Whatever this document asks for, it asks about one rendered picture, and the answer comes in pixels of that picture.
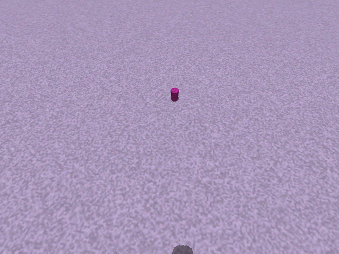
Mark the cup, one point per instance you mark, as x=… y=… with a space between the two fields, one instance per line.
x=174 y=94

